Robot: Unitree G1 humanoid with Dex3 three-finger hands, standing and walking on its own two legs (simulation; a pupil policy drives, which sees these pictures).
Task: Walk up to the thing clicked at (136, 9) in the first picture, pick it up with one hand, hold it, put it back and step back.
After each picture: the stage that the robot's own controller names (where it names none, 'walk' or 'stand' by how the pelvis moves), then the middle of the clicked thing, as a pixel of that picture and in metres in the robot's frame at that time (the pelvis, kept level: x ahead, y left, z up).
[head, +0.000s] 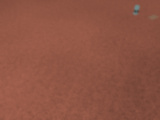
stand; (136, 9) +2.15 -0.74 -0.72
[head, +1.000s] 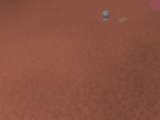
walk; (105, 15) +2.11 -0.15 -0.69
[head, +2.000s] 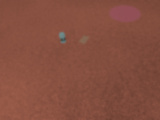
walk; (62, 37) +1.48 +0.34 -0.71
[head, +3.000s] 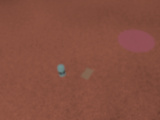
walk; (61, 70) +0.99 +0.33 -0.72
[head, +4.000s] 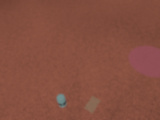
walk; (61, 100) +0.63 +0.28 -0.71
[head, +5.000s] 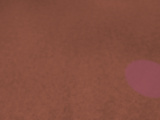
stand; out of the picture +0.38 +0.28 -0.69
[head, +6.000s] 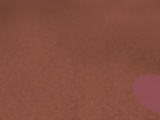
stand; out of the picture +0.36 +0.23 -0.72
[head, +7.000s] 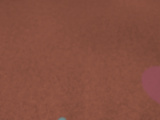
stand; out of the picture +0.39 +0.15 -0.70
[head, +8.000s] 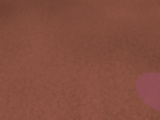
stand; out of the picture +0.36 +0.22 -0.72
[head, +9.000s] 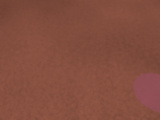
stand; out of the picture +0.34 +0.21 -0.73
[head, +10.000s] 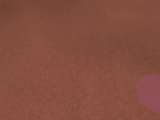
stand; out of the picture +0.35 +0.21 -0.73
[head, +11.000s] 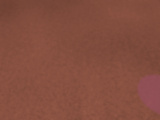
stand; out of the picture +0.34 +0.20 -0.73
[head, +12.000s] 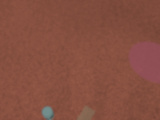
go down; (48, 113) +0.38 +0.22 -0.63
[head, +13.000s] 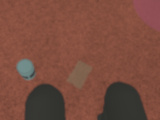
go down; (26, 70) +0.42 +0.25 -0.30
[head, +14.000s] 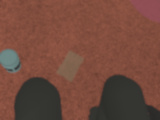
close in; (10, 61) +0.42 +0.27 -0.26
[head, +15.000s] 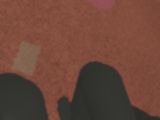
close in; out of the picture +0.41 +0.29 -0.22
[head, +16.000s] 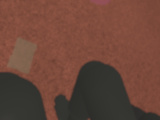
close; out of the picture +0.40 +0.30 -0.22
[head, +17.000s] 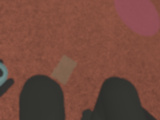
lift; out of the picture +0.31 +0.28 -0.13
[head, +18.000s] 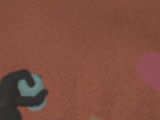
lift; (33, 93) +0.32 +0.18 +0.01
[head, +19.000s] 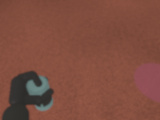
hold; (41, 93) +0.32 +0.17 +0.00
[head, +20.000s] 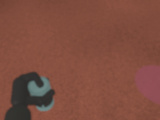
hold; (42, 94) +0.32 +0.17 +0.00
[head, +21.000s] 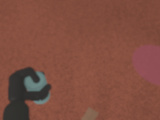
crouch; (38, 88) +0.35 +0.18 -0.05
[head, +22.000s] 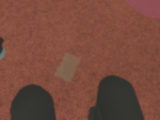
lower; out of the picture +0.46 +0.27 -0.09
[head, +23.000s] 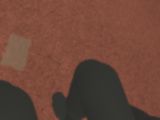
lower; out of the picture +0.42 +0.31 -0.22
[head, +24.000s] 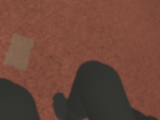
lower; out of the picture +0.42 +0.31 -0.23
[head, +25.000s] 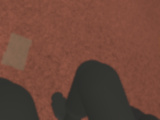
lower; out of the picture +0.42 +0.31 -0.23
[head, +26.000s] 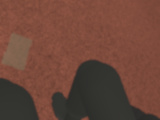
lower; out of the picture +0.42 +0.31 -0.23
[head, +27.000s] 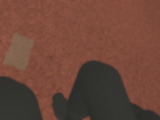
open; out of the picture +0.41 +0.30 -0.23
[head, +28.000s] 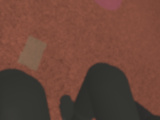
stand; out of the picture +0.42 +0.29 -0.23
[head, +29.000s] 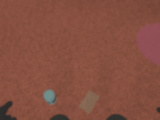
walk; (50, 97) +0.42 +0.21 -0.53
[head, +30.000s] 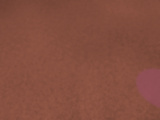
stand; out of the picture +0.38 +0.20 -0.67
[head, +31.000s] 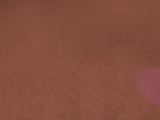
stand; out of the picture +0.38 +0.20 -0.67
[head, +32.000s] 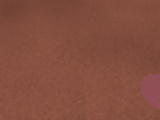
stand; out of the picture +0.40 +0.19 -0.72
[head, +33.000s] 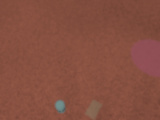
walk; (60, 106) +0.44 +0.17 -0.70
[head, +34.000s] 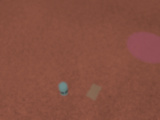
walk; (63, 88) +0.64 +0.18 -0.69
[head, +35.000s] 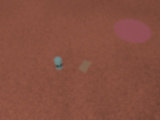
walk; (58, 63) +0.95 +0.28 -0.70
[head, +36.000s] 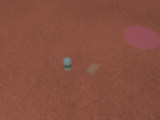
stand; (67, 63) +1.00 +0.21 -0.71
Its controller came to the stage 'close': yes
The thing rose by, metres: 0.71
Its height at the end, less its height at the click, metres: +0.00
